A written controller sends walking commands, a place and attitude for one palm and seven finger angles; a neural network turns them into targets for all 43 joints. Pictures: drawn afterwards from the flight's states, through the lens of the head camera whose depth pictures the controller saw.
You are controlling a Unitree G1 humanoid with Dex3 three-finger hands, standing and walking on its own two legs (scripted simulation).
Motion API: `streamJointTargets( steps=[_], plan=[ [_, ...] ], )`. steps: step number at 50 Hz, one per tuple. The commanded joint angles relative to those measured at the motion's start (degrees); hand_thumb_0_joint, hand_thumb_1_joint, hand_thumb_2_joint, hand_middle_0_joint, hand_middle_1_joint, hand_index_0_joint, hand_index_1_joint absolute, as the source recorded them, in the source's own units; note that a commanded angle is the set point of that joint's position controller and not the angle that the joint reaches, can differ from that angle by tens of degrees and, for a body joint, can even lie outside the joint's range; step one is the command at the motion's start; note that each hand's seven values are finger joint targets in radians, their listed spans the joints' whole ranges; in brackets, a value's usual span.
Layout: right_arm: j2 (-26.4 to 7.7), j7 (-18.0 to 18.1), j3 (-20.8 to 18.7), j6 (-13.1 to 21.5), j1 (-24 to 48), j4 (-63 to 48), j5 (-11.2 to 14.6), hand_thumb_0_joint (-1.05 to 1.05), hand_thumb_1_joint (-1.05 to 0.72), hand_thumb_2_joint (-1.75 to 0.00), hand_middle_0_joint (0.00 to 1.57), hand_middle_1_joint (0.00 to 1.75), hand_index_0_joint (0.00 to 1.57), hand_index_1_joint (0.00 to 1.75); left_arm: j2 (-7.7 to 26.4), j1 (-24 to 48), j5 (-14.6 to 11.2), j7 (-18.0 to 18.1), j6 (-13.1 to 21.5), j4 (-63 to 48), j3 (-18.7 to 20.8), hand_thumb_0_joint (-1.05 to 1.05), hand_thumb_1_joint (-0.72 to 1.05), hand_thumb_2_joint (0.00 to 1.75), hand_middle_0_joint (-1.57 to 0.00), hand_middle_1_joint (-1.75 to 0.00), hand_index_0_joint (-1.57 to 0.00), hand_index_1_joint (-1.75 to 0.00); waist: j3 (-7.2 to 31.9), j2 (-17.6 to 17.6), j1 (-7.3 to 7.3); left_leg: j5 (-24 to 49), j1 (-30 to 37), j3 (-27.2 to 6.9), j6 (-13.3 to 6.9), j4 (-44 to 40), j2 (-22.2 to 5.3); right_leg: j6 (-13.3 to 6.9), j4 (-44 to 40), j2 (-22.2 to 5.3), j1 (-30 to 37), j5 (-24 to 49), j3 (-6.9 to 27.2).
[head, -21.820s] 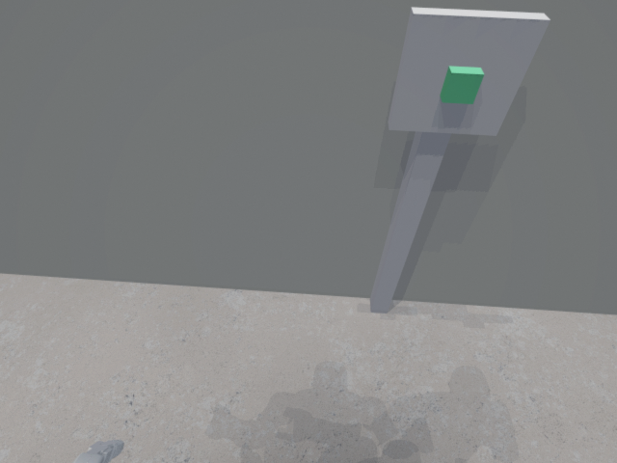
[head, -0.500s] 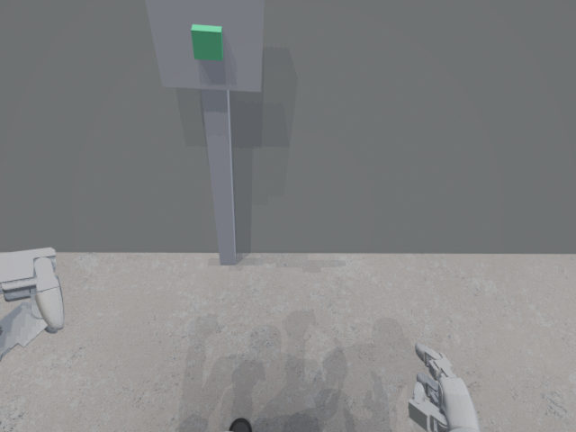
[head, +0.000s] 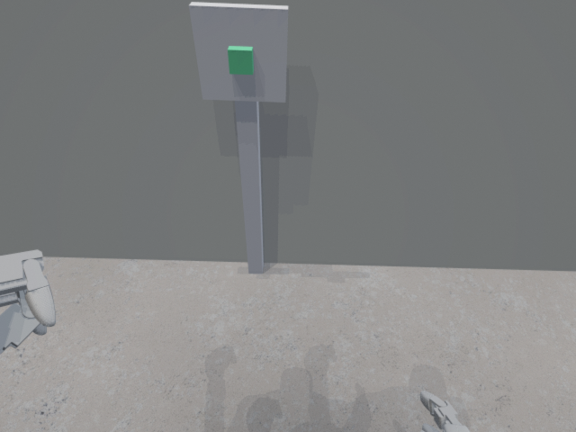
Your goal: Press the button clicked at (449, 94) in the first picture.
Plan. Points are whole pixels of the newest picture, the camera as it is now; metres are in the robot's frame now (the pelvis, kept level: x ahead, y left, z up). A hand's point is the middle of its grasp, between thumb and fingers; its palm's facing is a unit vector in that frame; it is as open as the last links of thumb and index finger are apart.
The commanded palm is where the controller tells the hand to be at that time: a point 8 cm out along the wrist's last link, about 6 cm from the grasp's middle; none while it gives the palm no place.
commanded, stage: stop stepping back and stand still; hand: left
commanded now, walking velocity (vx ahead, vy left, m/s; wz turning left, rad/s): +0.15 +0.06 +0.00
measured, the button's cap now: (241, 60) +0.88 +0.13 +0.16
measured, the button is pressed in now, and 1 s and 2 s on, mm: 0 0 0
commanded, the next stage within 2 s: let the arm hang, fingers relaxed in 0.46 s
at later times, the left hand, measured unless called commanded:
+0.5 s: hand (28, 315) +0.19 +0.26 +0.18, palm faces +0.39 -0.80 -0.46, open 3.1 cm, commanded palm +0.13 +0.30 +0.19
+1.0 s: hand out of the picture -0.01 +0.23 -0.16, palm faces +0.07 -0.97 -0.23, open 4.2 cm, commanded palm none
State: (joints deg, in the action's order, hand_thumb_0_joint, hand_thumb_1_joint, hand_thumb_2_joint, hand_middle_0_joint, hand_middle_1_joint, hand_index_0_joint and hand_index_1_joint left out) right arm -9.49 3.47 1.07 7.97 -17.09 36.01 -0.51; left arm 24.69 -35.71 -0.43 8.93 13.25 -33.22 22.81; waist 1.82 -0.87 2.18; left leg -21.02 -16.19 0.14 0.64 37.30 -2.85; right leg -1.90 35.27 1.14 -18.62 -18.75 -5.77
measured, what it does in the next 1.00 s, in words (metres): stands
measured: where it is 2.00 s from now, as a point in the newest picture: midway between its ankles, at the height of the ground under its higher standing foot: outside the picture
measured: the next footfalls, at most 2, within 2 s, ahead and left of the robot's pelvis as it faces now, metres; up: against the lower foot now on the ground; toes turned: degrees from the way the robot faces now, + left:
none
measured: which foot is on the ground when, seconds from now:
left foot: down 0.00-1.00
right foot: down 0.00-1.00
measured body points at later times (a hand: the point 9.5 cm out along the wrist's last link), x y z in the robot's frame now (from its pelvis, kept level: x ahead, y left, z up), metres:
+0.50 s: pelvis +0.01 +0.02 +0.01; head +0.02 +0.01 +0.46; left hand +0.16 +0.30 +0.20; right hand +0.19 -0.20 -0.08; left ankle +0.02 +0.13 -0.72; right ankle +0.03 -0.07 -0.72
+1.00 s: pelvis +0.00 +0.03 +0.02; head +0.03 +0.04 +0.46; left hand -0.02 +0.28 -0.14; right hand +0.03 -0.21 -0.14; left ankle +0.02 +0.13 -0.72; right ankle +0.03 -0.07 -0.72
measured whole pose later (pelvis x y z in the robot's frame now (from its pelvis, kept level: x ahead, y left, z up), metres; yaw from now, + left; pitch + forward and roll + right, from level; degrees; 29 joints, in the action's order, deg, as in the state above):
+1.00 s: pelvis +0.00 +0.03 +0.02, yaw +4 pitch -1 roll -1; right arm -11.3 0.2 0.4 -2.2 -15.2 59.6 -0.9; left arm 12.9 -16.3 0.7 0.9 -1.3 60.2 0.4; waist -4.9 -0.1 -0.5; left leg -12.2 -13.4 1.9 -1.2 26.4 -0.2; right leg -1.6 24.6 0.1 -12.6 -11.2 -4.8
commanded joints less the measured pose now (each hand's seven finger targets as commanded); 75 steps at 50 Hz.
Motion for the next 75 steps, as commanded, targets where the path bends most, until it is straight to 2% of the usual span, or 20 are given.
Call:
streamJointTargets(
  steps=[1, 4, 7, 8, 9, 11, 12, 16, 20, 23, 27, 28, 30, 34, 36, 39, 43, 51, 58, 75],
  plan=[
    [-9.3, 0.5, -4.5, 1.0, 8.0, -7.8, -0.4, 0.00, -0.90, -0.90, 0.20, 0.30, 0.20, 0.30, 7.3, 5.0, -0.5, 0.8, 2.7, -6.7, 5.9, 0.00, 0.90, 0.90, -1.30, -1.50, -1.30, -1.50, -1.8, -10.5, -1.45, -5.6, -18.6, -1.2, -1.6, 27.8, 1.8, -9.6, -27.8, -21.8, 2.2, -26.9, 37.2],
    [-7.8, 1.0, -3.0, 0.6, 8.8, -7.7, -0.4, 0.00, -0.90, -0.90, 0.20, 0.30, 0.20, 0.30, 6.3, 5.3, -0.7, 0.3, 2.9, -7.0, 4.6, 0.00, 0.90, 0.90, -1.30, -1.50, -1.30, -1.50, -1.2, -7.6, -0.68, -0.9, -10.1, 0.3, -1.2, 19.6, -0.6, -7.1, -25.0, -17.2, -5.2, -18.6, 21.2],
    [-7.3, 2.0, -2.4, 1.5, 9.2, -7.5, -0.9, 0.00, -0.90, -0.90, 0.20, 0.30, 0.20, 0.30, 5.4, 5.2, -0.2, 1.3, 3.0, -9.9, 3.2, 0.00, 0.90, 0.90, -1.30, -1.50, -1.30, -1.50, 0.6, -6.7, -1.54, -0.8, 2.1, 3.6, -2.6, -0.8, 0.2, -5.8, -22.2, -15.2, -6.1, -17.1, 15.0],
    [-7.5, 2.3, -2.3, 1.9, 8.7, -7.4, -1.2, 0.00, -0.90, -0.90, 0.20, 0.30, 0.20, 0.30, 5.4, 5.5, 0.0, 1.7, 3.1, -11.2, 2.9, 0.00, 0.90, 0.90, -1.30, -1.50, -1.30, -1.50, 0.5, -2.5, -1.23, 1.1, 6.4, 4.8, -2.8, -6.8, 1.4, -4.7, -20.4, -13.3, -7.0, -17.7, 13.6],
    [-8.1, 2.7, -2.6, 2.3, 8.4, -7.8, -1.2, 0.00, -0.90, -0.90, 0.20, 0.30, 0.20, 0.30, 5.1, 5.6, -0.1, 1.8, 3.2, -12.2, 2.5, 0.00, 0.90, 0.90, -1.30, -1.50, -1.30, -1.50, -0.2, 2.6, -0.94, 1.1, 8.1, 3.0, -3.0, -12.8, 0.3, -3.2, -15.5, -11.6, -6.2, -14.7, 11.4],
    [-9.9, 2.2, -2.9, 2.7, 8.7, -9.1, -1.0, 0.00, -0.90, -0.90, 0.20, 0.30, 0.20, 0.30, 5.3, 7.2, 0.0, 2.1, 4.2, -15.0, 3.1, 0.00, 0.90, 0.90, -1.30, -1.50, -1.30, -1.50, -1.6, 15.0, -2.20, -5.2, 4.0, -15.1, -7.5, -23.1, -11.3, 1.0, 0.0, -3.0, -5.5, -5.3, 5.8],
    [-9.1, 1.8, -2.9, 2.7, 8.7, -8.7, -0.5, 0.00, -0.90, -0.90, 0.20, 0.30, 0.20, 0.30, 5.9, 6.8, 0.0, 2.0, 4.3, -13.5, 4.1, 0.00, 0.90, 0.90, -1.30, -1.50, -1.30, -1.50, -0.6, 13.8, -2.27, -7.2, -1.2, -17.9, -8.4, -25.4, -13.7, 2.3, 4.1, -1.5, -1.1, -4.8, 3.7],
    [-8.2, 1.1, -2.6, 2.8, 8.5, -8.4, 0.2, 0.00, -0.90, -0.90, 0.20, 0.30, 0.20, 0.30, 5.3, 1.4, 0.2, 1.3, 3.1, -9.1, 4.6, 0.00, 0.90, 0.90, -1.30, -1.50, -1.30, -1.50, -2.1, 8.7, -2.18, 10.0, -5.4, -7.9, -5.8, -18.0, -9.0, 2.4, -5.2, -2.6, 7.2, 5.0, 3.7],
    [-8.3, 0.0, -3.7, 1.8, 8.3, -8.8, 0.9, 0.00, -0.90, -0.90, 0.20, 0.30, 0.20, 0.30, 4.7, -0.3, -1.3, 0.6, 3.0, -8.5, 4.2, 0.00, 0.90, 0.90, -1.30, -1.50, -1.30, -1.50, 3.1, -3.2, -1.32, 10.4, -1.9, 0.3, -1.3, -5.1, -0.2, -1.9, -13.9, -10.9, 8.0, 16.7, 17.0],
    [-7.7, 0.0, -3.2, 0.9, 8.6, -9.0, 0.7, 0.00, -0.90, -0.90, 0.20, 0.30, 0.20, 0.30, 5.2, -0.3, -1.4, 1.1, 2.5, -9.0, 4.2, 0.00, 0.90, 0.90, -1.30, -1.50, -1.30, -1.50, 3.8, -3.8, -1.30, 7.8, 0.4, 0.3, -1.2, -5.4, 1.2, -3.3, -16.2, -13.3, 7.1, 16.1, 17.9],
    [-8.1, 1.0, -2.7, 0.3, 10.1, -9.8, 0.3, 0.00, -0.90, -0.90, 0.20, 0.30, 0.20, 0.30, 5.0, 0.3, -1.3, 1.2, 2.4, -10.3, 3.8, 0.00, 0.90, 0.90, -1.30, -1.50, -1.30, -1.50, 2.2, 1.6, -1.85, 14.2, 4.5, -2.2, -2.2, -13.4, -2.1, 0.2, -13.6, -7.1, 5.0, 10.6, 11.1],
    [-20.1, -5.0, -6.4, 2.1, 11.9, 4.4, 0.2, 0.00, -0.90, -0.90, 0.20, 0.30, 0.20, 0.30, -0.1, 9.4, 4.1, -7.5, -7.0, 37.3, -16.6, 0.00, 0.90, 0.90, -1.30, -1.50, -1.30, -1.50, -2.1, 5.1, 1.31, 25.6, -1.1, -5.3, -3.3, -4.6, -4.8, 0.3, -2.5, -8.6, -2.3, 20.5, 5.1],
    [-14.8, -4.2, -5.3, -2.5, 6.8, 3.1, 0.4, 0.00, -0.90, -0.90, 0.20, 0.30, 0.20, 0.30, -4.8, 9.5, 2.4, -8.5, -12.1, 40.6, -16.4, 0.00, 0.90, 0.90, -1.23, -1.42, -1.23, -1.42, 3.0, 3.2, -1.00, 27.8, -2.4, -6.4, -4.4, -8.4, -6.5, 0.7, -0.4, -5.3, 2.0, 13.2, 5.3],
    [-14.7, -3.6, -3.9, -4.9, 8.4, 3.2, -0.7, 0.00, -0.90, -0.90, 0.20, 0.30, 0.20, 0.30, -2.5, 16.8, 2.5, -8.6, -12.4, 54.3, -17.4, 0.00, 0.90, 0.90, -1.08, -1.26, -1.08, -1.26, 3.8, -7.9, -2.37, 24.2, -3.6, -6.2, -4.4, -8.7, -4.2, -0.8, -3.9, -6.5, 7.2, 16.5, 7.2],
    [-13.6, -3.4, -3.5, -6.1, 8.0, 5.8, -0.8, 0.00, -0.90, -0.90, 0.20, 0.30, 0.20, 0.30, -1.7, 19.7, 2.2, -8.4, -12.6, 62.7, -18.3, 0.00, 0.90, 0.90, -1.01, -1.18, -1.01, -1.18, 4.0, -5.5, -1.78, 20.1, -0.1, -4.0, -3.1, -8.0, -1.7, -2.7, -6.9, -9.3, 6.7, 19.1, 10.3],
    [-11.6, -3.3, -2.4, -7.3, 7.5, 9.8, -1.0, 0.00, -0.90, -0.90, 0.20, 0.30, 0.20, 0.30, -2.6, 22.2, 1.7, -8.0, -13.1, 73.1, -20.0, 0.00, 0.90, 0.90, -0.90, -1.06, -0.90, -1.06, 2.9, 3.5, -1.85, 18.3, 1.4, -4.8, -2.8, -12.8, -2.6, -1.4, -8.3, -7.5, 7.8, 13.4, 8.8],
    [-9.0, -2.9, -1.8, -8.1, 6.4, 15.2, -0.9, 0.00, -0.90, -0.90, 0.20, 0.30, 0.20, 0.30, -4.6, 21.0, 1.1, -7.7, -13.1, 83.7, -20.9, 0.00, 0.90, 0.90, -0.75, -0.90, -0.75, -0.90, -0.6, 8.7, -2.27, 9.2, 1.0, -4.1, -2.4, -16.8, -2.6, -1.2, -13.5, -7.2, 8.2, 6.5, 9.3],
    [-7.8, -2.3, -2.3, -8.4, 0.1, 22.8, -0.5, 0.00, -0.90, -0.90, 0.20, 0.30, 0.20, 0.30, -5.4, 20.3, 1.0, -7.6, -12.6, 93.6, -21.3, 0.00, 0.90, 0.90, -0.46, -0.58, -0.46, -0.58, -3.0, 1.9, -1.63, 6.7, 3.7, -3.6, -2.6, -18.4, -2.8, -1.4, -17.9, -7.4, 7.0, 3.3, 8.4],
    [-6.1, -1.9, -2.2, -8.3, -2.7, 26.2, -0.5, 0.00, -0.90, -0.90, 0.20, 0.30, 0.20, 0.30, -6.9, 18.9, 1.0, -7.2, -12.8, 97.2, -21.4, 0.00, 0.90, 0.90, -0.20, -0.30, -0.20, -0.30, -6.3, 1.6, -1.84, 5.4, 2.4, -3.9, -2.8, -20.3, -3.2, -1.2, -17.2, -7.0, 6.4, 2.9, 7.7],
    [-4.1, -1.6, -2.5, -7.5, -2.6, 27.3, -0.6, 0.00, -0.90, -0.90, 0.20, 0.30, 0.20, 0.30, -8.7, 19.4, 1.1, -6.8, -12.4, 97.3, -20.6, 0.00, 0.90, 0.90, -0.20, -0.30, -0.20, -0.30, -6.5, 2.9, -1.91, 10.1, 3.4, -3.0, -2.5, -20.1, -3.2, -0.9, -16.3, -7.2, 7.0, 7.5, 8.0]
  ],
)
